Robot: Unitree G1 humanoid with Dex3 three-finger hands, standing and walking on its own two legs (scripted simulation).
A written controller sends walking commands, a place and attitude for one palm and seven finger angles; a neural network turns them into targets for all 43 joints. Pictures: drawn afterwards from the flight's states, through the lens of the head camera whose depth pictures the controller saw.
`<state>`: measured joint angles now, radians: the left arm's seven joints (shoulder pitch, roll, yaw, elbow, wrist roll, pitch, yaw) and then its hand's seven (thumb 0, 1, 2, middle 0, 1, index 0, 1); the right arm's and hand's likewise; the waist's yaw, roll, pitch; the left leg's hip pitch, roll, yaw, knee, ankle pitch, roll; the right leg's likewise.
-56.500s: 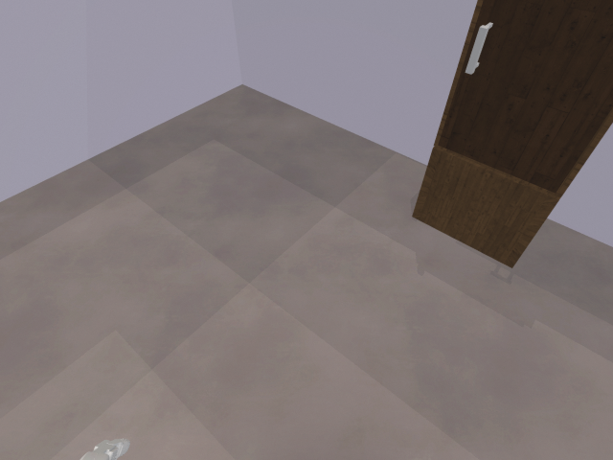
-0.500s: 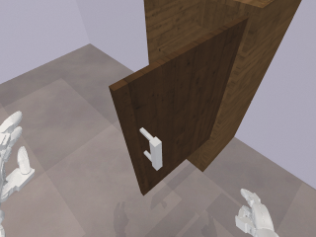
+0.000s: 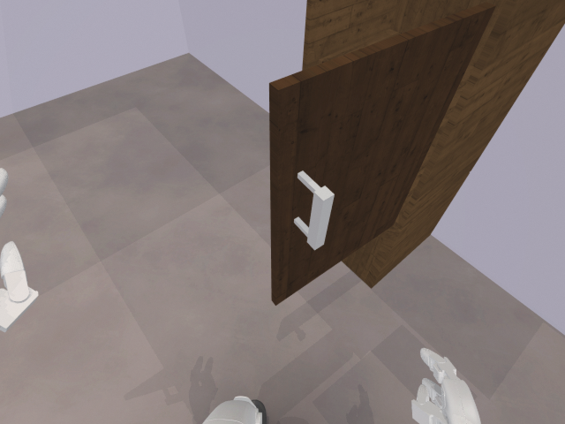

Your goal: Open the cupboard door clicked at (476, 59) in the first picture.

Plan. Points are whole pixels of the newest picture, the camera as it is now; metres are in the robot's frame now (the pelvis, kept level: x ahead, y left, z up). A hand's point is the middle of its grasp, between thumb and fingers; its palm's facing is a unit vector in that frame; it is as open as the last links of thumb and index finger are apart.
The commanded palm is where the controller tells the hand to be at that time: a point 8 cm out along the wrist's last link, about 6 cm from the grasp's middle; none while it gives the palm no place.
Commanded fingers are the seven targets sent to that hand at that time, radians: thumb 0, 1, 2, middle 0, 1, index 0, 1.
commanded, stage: step back with the hand held close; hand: left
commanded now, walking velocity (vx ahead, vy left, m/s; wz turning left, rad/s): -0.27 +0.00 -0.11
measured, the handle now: (310, 211) +0.42 -0.01 +0.04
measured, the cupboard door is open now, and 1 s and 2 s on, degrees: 86 86 86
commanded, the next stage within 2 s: stop stepping back and stand still in 0.26 s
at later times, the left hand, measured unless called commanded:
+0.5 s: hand (17, 378) +0.13 +0.22 +0.19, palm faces +0.27 -0.82 -0.51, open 7.4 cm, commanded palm +0.06 +0.28 +0.19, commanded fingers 0.00 0.90 0.90 -0.20 -0.30 -0.20 -0.30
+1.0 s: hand out of the picture +0.07 +0.19 +0.18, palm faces +0.26 -0.83 -0.50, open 7.4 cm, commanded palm +0.02 +0.25 +0.19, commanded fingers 0.00 0.90 0.90 -0.20 -0.30 -0.20 -0.30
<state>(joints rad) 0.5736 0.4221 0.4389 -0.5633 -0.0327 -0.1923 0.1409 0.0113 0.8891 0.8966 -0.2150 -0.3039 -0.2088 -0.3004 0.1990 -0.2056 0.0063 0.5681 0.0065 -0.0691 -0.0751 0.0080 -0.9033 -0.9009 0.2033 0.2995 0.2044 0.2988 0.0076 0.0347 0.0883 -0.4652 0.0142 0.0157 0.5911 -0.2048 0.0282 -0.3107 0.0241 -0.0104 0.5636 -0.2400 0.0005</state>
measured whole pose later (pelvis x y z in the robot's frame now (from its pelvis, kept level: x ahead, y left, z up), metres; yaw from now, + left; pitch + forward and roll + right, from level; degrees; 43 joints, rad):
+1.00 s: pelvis -0.15 -0.03 +0.01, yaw -7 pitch +0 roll +0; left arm 0.60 0.43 0.40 -0.51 -0.03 -0.24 0.13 0.01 0.89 0.90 -0.22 -0.30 -0.21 -0.30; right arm 0.24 -0.22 -0.01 0.62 0.01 -0.10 -0.06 0.01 -0.91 -0.90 0.20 0.30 0.20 0.30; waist -0.02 0.00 -0.02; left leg -0.36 0.02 0.02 0.66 -0.29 0.01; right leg -0.11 0.06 -0.03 0.49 -0.38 -0.06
